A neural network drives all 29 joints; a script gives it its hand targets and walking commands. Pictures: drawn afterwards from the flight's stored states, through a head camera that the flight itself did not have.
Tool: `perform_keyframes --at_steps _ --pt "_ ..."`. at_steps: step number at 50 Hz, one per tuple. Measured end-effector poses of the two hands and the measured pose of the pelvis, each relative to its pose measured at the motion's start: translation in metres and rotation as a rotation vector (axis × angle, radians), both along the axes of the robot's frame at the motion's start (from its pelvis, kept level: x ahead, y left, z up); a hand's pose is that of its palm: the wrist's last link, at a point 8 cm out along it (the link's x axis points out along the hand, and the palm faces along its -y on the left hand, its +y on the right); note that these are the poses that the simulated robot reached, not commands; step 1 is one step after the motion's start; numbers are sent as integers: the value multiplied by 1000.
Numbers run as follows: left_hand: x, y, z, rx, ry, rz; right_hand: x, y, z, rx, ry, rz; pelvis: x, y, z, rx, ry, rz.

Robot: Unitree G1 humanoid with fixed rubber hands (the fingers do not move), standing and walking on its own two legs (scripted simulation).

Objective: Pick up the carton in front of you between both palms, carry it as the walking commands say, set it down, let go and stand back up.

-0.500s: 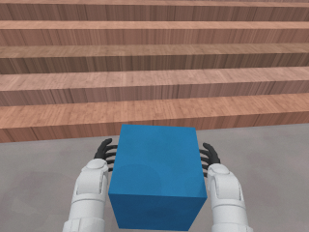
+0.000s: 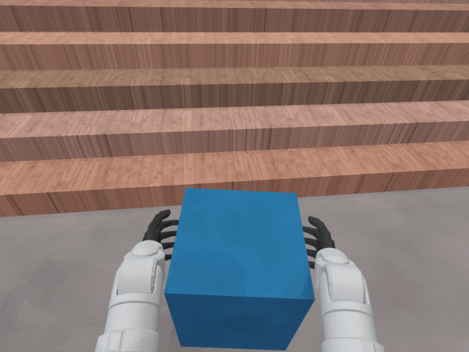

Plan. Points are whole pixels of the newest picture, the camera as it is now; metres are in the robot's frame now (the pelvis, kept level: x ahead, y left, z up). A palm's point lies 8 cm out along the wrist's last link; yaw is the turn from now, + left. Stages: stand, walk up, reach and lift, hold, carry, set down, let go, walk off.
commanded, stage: hold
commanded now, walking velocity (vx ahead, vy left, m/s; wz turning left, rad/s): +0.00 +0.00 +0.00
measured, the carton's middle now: (237, 271) +0.30 +0.00 -0.03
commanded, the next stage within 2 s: carry in 0.08 s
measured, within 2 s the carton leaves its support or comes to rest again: neither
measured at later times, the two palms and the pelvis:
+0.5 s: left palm (154, 198) +0.37 +0.16 +0.09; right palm (314, 206) +0.37 -0.14 +0.09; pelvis +0.10 +0.01 -0.01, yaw +0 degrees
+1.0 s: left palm (153, 136) +0.61 +0.22 +0.07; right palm (272, 145) +0.59 -0.08 +0.07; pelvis +0.37 +0.08 +0.00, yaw -1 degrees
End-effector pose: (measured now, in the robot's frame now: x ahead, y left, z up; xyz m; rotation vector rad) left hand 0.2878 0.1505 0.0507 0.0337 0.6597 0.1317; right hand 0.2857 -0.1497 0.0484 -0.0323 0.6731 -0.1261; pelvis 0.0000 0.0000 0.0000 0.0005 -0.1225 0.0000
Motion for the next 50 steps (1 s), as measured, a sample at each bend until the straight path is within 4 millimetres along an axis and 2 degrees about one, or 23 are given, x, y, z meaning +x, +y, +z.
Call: perform_keyframes --at_steps 7,14,19,24,28,33,38,43,46,50 --pt "3 0 1 -3 -12 4 3 0 1 2 -12 0 1 0 -3 -1 58 8" --pt "19 13 14 -24 -90 28 24 13 16 14 -91 -4 21 9 -10 3 139 29" --pt "42 25 30 -51 -120 51 49 25 33 30 -120 -4 52 19 -9 -2 187 -10" --pt "77 13 43 -62 -122 41 76 13 42 46 -122 -40 93 13 -8 -27 211 -7" --pt "99 8 37 -65 -90 45 98 8 37 69 -90 -58 131 8 -11 -26 222 39" --pt "118 26 31 -96 -9 126 137 26 35 90 -5 -17 182 14 -1 8 233 45" --pt "166 51 28 -117 -31 174 193 49 31 87 -22 -20 240 33 -7 10 216 39" --pt "238 73 12 -133 -62 148 254 67 16 67 -55 -71 305 60 -29 20 185 8" --pt "276 73 11 -132 -12 101 277 69 13 84 -9 -109 333 71 -21 13 193 -16" --pt "323 70 23 -133 0 33 305 70 26 101 -1 -150 375 81 -5 -7 207 -25"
